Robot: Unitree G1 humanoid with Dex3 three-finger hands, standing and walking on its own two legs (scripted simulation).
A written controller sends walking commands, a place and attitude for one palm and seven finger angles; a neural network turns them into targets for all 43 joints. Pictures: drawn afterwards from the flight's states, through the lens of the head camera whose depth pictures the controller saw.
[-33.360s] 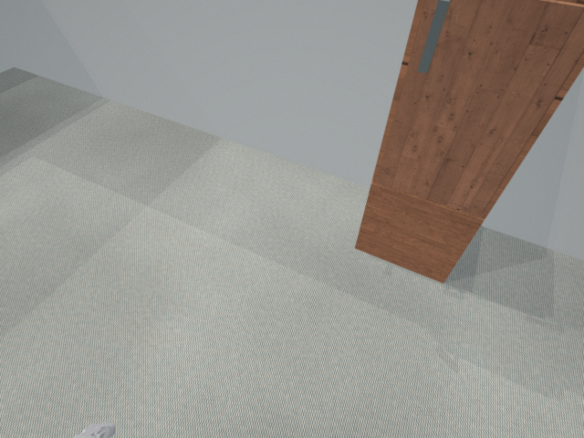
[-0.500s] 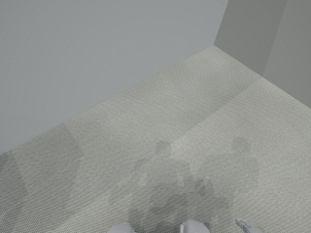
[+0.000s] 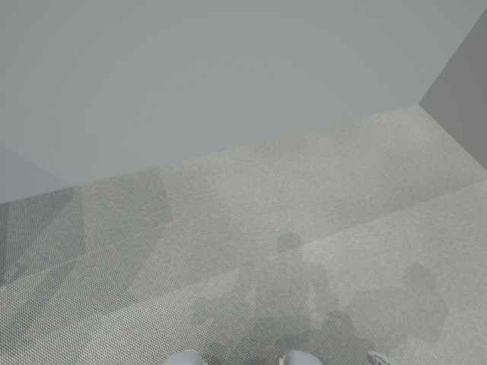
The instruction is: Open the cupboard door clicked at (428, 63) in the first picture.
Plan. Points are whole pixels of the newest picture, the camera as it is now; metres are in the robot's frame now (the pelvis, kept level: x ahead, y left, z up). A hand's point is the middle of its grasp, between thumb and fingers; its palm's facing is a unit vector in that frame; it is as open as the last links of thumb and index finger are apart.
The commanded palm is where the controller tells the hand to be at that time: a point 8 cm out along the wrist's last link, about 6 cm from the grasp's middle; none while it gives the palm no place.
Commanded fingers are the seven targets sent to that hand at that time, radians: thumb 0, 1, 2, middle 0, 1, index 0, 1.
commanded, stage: turn to face it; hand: left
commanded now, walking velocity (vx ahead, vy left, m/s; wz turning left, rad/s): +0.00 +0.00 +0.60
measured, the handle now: out of the picture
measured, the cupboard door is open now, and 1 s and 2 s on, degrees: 48 48 48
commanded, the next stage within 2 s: take the last steps up to it in 1.84 s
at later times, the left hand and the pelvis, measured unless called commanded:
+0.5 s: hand out of the picture +0.01 +0.19 -0.16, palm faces +0.31 -0.93 -0.21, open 7.4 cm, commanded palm none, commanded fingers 0.00 0.90 0.90 -0.20 -0.30 -0.20 -0.30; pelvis +0.01 -0.01 +0.01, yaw +18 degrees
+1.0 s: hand out of the picture -0.01 +0.20 -0.14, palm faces +0.57 -0.78 -0.27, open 7.4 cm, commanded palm none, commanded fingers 0.00 0.90 0.90 -0.20 -0.30 -0.20 -0.30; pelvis +0.03 -0.02 +0.01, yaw +37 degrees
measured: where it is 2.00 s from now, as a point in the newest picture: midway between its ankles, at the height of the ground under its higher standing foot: outside the picture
